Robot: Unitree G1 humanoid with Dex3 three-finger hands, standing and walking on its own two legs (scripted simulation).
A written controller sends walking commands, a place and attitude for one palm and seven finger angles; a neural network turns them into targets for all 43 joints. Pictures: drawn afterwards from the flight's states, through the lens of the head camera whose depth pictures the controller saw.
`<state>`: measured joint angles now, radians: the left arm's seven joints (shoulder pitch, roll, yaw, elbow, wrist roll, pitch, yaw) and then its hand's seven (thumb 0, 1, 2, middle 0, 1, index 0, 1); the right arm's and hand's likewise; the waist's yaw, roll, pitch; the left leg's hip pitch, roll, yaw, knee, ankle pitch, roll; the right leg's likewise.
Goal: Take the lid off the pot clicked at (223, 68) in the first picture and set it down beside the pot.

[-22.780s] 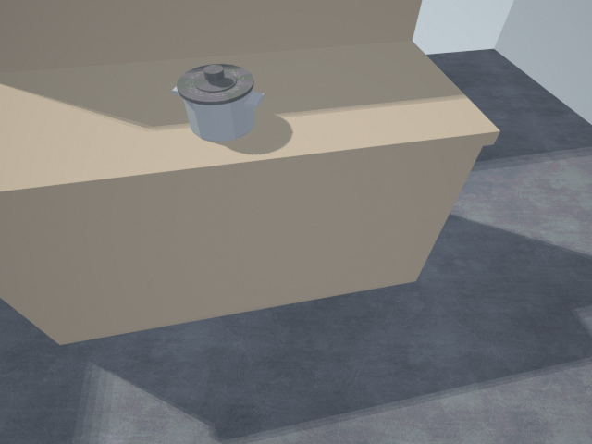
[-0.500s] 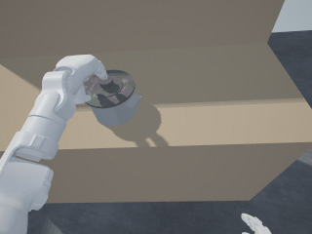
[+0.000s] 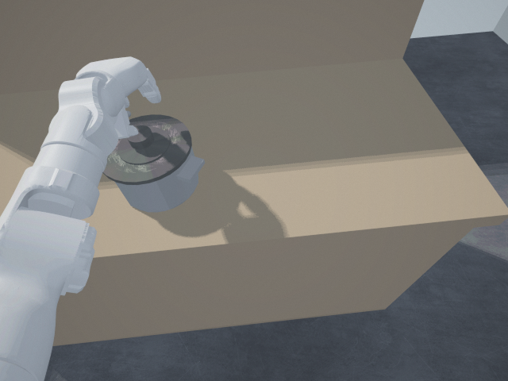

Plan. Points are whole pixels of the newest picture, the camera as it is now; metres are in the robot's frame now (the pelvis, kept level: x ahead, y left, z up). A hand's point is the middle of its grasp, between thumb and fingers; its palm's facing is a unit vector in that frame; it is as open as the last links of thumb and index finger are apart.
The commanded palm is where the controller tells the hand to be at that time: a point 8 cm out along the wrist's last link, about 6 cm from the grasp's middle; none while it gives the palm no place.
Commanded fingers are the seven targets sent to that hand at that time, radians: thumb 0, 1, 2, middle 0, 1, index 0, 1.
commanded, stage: move the open hand above the knob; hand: left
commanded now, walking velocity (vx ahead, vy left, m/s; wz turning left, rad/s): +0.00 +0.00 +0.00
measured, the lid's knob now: (140, 137) +0.51 +0.17 +0.10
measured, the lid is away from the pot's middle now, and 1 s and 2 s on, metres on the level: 0.00 0.00 0.00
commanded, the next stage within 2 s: lower the open fingers around the knob in 0.60 s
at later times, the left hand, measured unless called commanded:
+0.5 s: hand (127, 124) +0.47 +0.16 +0.16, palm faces -0.31 -0.03 -0.95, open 10.3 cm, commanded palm +0.47 +0.17 +0.23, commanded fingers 0.00 -0.34 1.48 -0.83 -0.08 -0.83 -0.08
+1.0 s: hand (129, 131) +0.47 +0.17 +0.15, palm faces -0.39 -0.06 -0.92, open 10.3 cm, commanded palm +0.47 +0.17 +0.20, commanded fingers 0.00 -0.34 1.48 -0.83 -0.08 -0.83 -0.08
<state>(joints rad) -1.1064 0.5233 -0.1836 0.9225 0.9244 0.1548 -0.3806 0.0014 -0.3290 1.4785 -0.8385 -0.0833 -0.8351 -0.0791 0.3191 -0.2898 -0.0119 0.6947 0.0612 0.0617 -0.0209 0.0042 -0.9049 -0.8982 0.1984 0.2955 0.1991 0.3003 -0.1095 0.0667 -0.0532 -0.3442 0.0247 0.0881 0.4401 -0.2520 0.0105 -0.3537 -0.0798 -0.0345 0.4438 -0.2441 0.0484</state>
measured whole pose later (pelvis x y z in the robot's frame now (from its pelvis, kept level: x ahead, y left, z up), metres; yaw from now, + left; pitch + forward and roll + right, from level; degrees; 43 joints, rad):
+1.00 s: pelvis -0.01 +0.00 +0.00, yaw +0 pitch +8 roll +1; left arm -1.12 0.50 -0.23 1.01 0.92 0.20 -0.42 0.00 -0.33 1.48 -0.84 -0.08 -0.83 -0.08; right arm 0.32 -0.29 -0.01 0.70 0.07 0.08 -0.03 0.00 -0.90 -0.90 0.20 0.30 0.20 0.30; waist -0.11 0.06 -0.06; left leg -0.34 0.02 0.09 0.45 -0.25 0.01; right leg -0.36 -0.08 -0.02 0.46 -0.24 0.05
